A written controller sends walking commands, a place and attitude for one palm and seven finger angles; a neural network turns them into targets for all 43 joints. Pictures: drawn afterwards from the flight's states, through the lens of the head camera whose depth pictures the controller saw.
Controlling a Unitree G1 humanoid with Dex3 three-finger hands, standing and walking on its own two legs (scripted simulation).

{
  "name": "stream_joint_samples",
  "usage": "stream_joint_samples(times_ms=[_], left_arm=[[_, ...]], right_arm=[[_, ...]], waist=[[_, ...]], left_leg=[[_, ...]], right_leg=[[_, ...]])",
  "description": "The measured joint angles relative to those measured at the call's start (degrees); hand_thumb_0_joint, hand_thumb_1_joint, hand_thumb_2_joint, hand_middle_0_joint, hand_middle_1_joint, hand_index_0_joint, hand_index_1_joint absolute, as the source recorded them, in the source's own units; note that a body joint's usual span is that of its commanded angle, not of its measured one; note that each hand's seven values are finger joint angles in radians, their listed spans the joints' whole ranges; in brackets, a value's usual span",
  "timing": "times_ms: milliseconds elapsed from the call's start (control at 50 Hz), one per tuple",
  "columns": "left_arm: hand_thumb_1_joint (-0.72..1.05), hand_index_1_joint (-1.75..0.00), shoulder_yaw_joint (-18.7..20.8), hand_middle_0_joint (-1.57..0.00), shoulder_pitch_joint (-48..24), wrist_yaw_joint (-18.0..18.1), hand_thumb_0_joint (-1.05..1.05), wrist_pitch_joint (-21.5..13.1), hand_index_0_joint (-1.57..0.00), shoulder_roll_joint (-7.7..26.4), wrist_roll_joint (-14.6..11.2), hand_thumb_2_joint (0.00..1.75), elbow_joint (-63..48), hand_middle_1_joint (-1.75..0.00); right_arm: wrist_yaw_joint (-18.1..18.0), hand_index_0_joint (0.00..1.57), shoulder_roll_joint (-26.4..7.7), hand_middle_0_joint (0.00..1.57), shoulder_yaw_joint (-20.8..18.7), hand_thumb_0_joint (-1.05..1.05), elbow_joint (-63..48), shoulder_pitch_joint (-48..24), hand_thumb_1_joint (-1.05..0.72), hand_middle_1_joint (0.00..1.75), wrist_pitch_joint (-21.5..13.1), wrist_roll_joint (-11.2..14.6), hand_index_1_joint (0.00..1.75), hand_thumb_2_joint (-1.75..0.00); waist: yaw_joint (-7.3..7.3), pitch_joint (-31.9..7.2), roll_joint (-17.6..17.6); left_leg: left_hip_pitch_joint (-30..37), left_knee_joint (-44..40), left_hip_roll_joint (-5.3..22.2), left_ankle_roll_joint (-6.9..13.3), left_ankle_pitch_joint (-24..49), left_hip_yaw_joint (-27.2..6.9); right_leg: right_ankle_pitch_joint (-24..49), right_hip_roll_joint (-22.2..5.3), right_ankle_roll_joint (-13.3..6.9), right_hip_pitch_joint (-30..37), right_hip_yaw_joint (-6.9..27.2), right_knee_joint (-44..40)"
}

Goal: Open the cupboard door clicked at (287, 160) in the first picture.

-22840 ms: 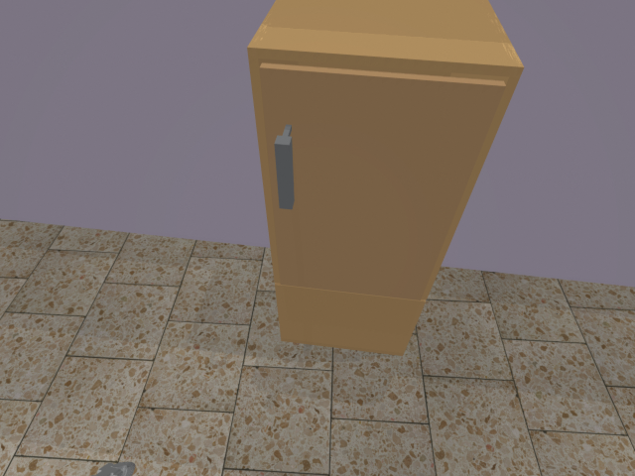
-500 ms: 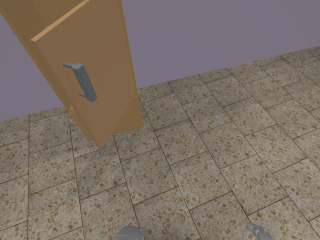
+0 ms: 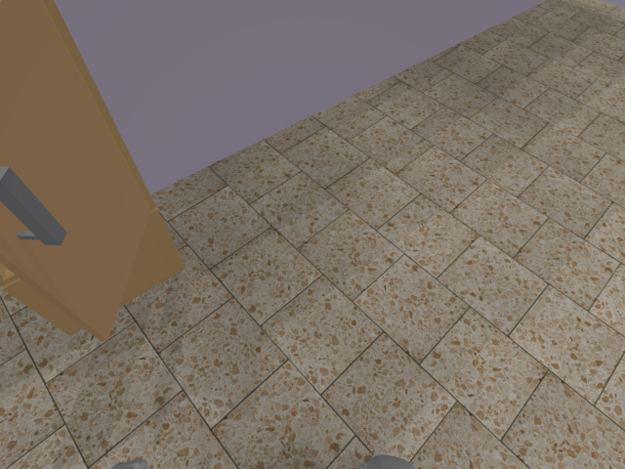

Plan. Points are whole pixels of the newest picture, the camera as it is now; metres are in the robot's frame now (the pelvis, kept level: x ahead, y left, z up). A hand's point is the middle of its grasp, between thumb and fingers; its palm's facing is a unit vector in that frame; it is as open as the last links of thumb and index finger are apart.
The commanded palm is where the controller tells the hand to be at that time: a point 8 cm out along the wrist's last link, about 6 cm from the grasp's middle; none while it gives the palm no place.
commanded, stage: walk to a spot facing it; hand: left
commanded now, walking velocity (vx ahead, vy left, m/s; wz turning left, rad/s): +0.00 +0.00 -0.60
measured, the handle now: (13, 209) +0.42 +0.46 +0.03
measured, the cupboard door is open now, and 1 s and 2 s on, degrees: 51 51 51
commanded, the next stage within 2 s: turn to face it in 1.84 s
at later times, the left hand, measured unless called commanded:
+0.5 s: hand (200, 432) +0.18 +0.18 -0.18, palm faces -0.25 -0.95 -0.19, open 7.4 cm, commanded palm none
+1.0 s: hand (354, 285) +0.44 -0.05 -0.16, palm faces -0.54 -0.81 -0.21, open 7.3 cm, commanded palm none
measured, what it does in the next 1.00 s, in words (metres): walks ahead, turning right: right foot, then left foot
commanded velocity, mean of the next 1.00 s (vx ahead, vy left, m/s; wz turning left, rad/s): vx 0.33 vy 0.00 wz -0.47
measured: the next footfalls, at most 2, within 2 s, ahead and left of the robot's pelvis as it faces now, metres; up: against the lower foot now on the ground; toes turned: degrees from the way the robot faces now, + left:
right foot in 0.06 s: +0.04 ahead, -0.13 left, +0.00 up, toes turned -5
left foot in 0.44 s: +0.16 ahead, +0.10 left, +0.00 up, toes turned -12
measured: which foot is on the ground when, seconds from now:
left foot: down 0.00-0.06, up 0.08-0.42, down 0.44-0.88, up 0.90-1.00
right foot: up 0.00-0.04, down 0.06-0.44, up 0.46-0.84, down 0.86-1.00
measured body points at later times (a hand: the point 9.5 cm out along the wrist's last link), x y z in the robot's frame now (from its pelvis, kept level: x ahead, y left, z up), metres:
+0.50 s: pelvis +0.08 +0.00 -0.01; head +0.11 +0.01 +0.44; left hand +0.19 +0.23 -0.16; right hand +0.09 -0.27 -0.13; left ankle +0.12 +0.11 -0.74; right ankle +0.00 -0.12 -0.70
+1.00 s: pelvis +0.24 -0.14 -0.01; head +0.27 -0.18 +0.44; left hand +0.46 -0.01 -0.15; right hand +0.07 -0.30 -0.17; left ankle +0.24 +0.04 -0.64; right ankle +0.25 -0.20 -0.74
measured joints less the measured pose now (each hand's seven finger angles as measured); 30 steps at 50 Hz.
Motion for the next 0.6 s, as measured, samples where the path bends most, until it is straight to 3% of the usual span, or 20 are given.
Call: stream_joint_samples(times_ms=[60,120,160,200,320,420,440,460,500,540,600], left_arm=[[0.91,-0.3,-0.66,-0.19,-0.63,-0.05,0.0,-1.11,-0.2,-0.29,0.1,0.9,-0.62,-0.3],[0.91,-0.3,-1.41,-0.2,-1.77,1.19,0.0,-2.37,-0.2,-2.09,-0.1,0.9,-0.84,-0.3],[0.91,-0.3,-1.56,-0.2,-1.28,1.83,0.0,-2.49,-0.2,-2.98,-0.14,0.9,-1.21,-0.3],[0.91,-0.3,-1.7,-0.2,-0.37,2.11,0.0,-2.65,-0.2,-3.48,-0.06,0.9,-0.99,-0.3],[0.91,-0.3,-2.0,-0.2,3.02,1.35,0.0,-3.36,-0.2,-4.19,0.31,0.9,0.58,-0.3],[0.9,-0.3,-1.27,-0.2,5.72,0.94,0.0,-3.23,-0.21,-3.85,0.34,0.9,1.47,-0.3],[0.9,-0.3,-1.07,-0.2,6.51,0.87,0.0,-3.04,-0.21,-3.89,0.17,0.9,1.48,-0.3],[0.9,-0.3,-0.85,-0.2,6.64,0.8,0.0,-2.73,-0.2,-3.71,0.0,0.9,1.92,-0.3],[0.91,-0.3,-0.38,-0.2,6.22,0.43,0.0,-2.12,-0.2,-2.95,0.2,0.9,2.88,-0.3],[0.91,-0.3,0.25,-0.2,5.48,-0.19,0.01,-2.22,-0.2,-2.18,0.7,0.9,3.1,-0.3],[0.91,-0.3,0.59,-0.2,3.34,-0.86,0.01,-2.5,-0.2,-1.58,0.89,0.9,2.08,-0.3]], right_arm=[[0.37,0.2,-1.19,0.21,-0.62,0.0,0.37,1.86,-0.9,0.3,0.49,0.58,0.3,-0.89],[0.29,0.2,-2.99,0.21,-1.38,0.0,1.66,0.83,-0.9,0.3,2.44,1.09,0.3,-0.89],[0.66,0.2,-3.35,0.2,-1.66,0.01,2.07,0.27,-0.9,0.3,2.96,0.99,0.3,-0.89],[1.27,0.2,-3.22,0.2,-1.81,0.01,1.82,-0.23,-0.9,0.3,2.78,0.77,0.3,-0.89],[2.5,0.19,-1.86,0.2,-2.06,0.01,0.12,-1.53,-0.91,0.3,1.24,0.64,0.3,-0.89],[2.4,0.2,-0.58,0.2,-1.41,0.01,-1.16,-1.87,-0.9,0.3,-1.11,0.91,0.3,-0.89],[2.17,0.2,-0.76,0.2,-1.12,0.0,-1.7,-1.44,-0.9,0.3,-2.06,0.77,0.3,-0.89],[1.78,0.2,-0.56,0.2,-0.95,0.0,-1.83,-1.23,-0.9,0.3,-2.99,0.39,0.3,-0.89],[1.31,0.2,0.42,0.2,-0.33,0.0,-1.77,-0.16,-0.9,0.3,-3.8,-0.1,0.3,-0.89],[1.15,0.2,1.4,0.2,0.27,0.0,-1.41,2.17,-0.9,0.3,-4.2,-0.42,0.3,-0.89],[0.7,0.2,2.46,0.21,0.95,0.0,0.41,5.53,-0.9,0.3,-4.59,-0.27,0.3,-0.89]], waist=[[-0.81,-0.59,0.45],[-1.22,0.67,2.25],[-1.05,0.55,2.02],[-1.0,0.01,1.29],[-0.51,-2.42,-0.16],[0.74,-4.06,-1.37],[0.66,-4.78,-0.77],[0.21,-5.01,-0.68],[-0.12,-4.85,-1.42],[-0.48,-5.07,-1.98],[-0.26,-4.47,-2.38]], left_leg=[[-2.42,6.82,1.27,-1.19,-3.3,1.97],[-9.48,24.45,-0.27,-1.3,-11.99,-3.52],[-13.13,31.2,-1.49,-1.54,-10.32,-4.93],[-15.16,32.37,-2.05,-1.89,-7.25,-5.2],[-14.72,21.52,-3.3,-2.11,-3.07,-5.62],[-8.04,5.5,-5.39,-1.28,-1.59,-5.24],[-6.13,1.27,-5.03,-0.37,-1.31,-5.4],[-6.32,1.52,-4.81,0.83,1.82,-5.14],[-5.09,2.85,-4.34,2.23,1.43,-3.47],[-2.35,0.39,-3.75,2.33,0.72,-2.21],[2.19,-4.83,-2.99,1.51,1.46,-0.22]], right_leg=[[7.41,0.27,-2.63,5.76,-0.48,-11.5],[5.48,1.65,-4.07,5.11,0.83,-9.57],[6.19,2.02,-4.11,6.14,2.29,-11.68],[7.66,2.25,-4.1,7.44,3.94,-14.4],[8.98,3.13,-4.42,10.38,8.18,-19.13],[6.01,3.98,-3.42,10.66,11.65,-16.76],[3.51,4.67,-3.78,9.51,11.61,-13.98],[-0.53,4.79,-3.83,7.41,10.6,-8.26],[-3.2,3.97,-3.77,2.44,7.72,4.97],[-0.23,2.53,-3.43,-2.57,4.67,15.1],[6.16,0.05,-2.67,-8.73,1.88,21.63]])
